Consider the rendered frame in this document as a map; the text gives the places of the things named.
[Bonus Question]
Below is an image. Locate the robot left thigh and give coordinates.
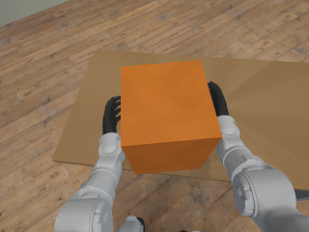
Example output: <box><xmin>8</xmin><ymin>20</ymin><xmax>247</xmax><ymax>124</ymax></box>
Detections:
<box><xmin>117</xmin><ymin>220</ymin><xmax>144</xmax><ymax>232</ymax></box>

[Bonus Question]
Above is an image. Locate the carton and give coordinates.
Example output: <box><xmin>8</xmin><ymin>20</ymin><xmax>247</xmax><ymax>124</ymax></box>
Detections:
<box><xmin>121</xmin><ymin>60</ymin><xmax>223</xmax><ymax>175</ymax></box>

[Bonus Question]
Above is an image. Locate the left robot forearm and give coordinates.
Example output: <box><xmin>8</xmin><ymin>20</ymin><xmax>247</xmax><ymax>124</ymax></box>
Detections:
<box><xmin>54</xmin><ymin>132</ymin><xmax>126</xmax><ymax>232</ymax></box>

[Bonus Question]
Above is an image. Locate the right robot upper arm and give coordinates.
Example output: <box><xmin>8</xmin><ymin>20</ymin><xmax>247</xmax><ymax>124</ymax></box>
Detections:
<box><xmin>233</xmin><ymin>168</ymin><xmax>309</xmax><ymax>232</ymax></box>

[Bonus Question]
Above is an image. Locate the right robot hand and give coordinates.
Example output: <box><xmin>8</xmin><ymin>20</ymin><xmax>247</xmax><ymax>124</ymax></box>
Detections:
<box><xmin>208</xmin><ymin>81</ymin><xmax>229</xmax><ymax>117</ymax></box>

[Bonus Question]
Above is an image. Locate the robot left shin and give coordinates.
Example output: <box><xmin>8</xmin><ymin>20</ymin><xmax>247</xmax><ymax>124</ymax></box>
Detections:
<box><xmin>126</xmin><ymin>216</ymin><xmax>140</xmax><ymax>223</ymax></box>

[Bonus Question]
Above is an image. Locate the table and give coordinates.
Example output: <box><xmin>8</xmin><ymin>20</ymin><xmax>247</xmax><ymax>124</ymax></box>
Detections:
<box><xmin>52</xmin><ymin>49</ymin><xmax>309</xmax><ymax>202</ymax></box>

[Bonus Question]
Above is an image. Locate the left robot upper arm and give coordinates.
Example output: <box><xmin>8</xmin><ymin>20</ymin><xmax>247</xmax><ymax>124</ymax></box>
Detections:
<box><xmin>55</xmin><ymin>197</ymin><xmax>114</xmax><ymax>232</ymax></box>

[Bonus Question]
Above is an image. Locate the right robot forearm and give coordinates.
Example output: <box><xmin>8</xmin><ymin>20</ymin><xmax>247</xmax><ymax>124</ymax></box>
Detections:
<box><xmin>216</xmin><ymin>115</ymin><xmax>296</xmax><ymax>205</ymax></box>

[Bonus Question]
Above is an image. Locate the left robot hand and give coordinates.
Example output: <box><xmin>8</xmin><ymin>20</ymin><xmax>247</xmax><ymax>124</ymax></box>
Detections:
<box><xmin>102</xmin><ymin>96</ymin><xmax>121</xmax><ymax>135</ymax></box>

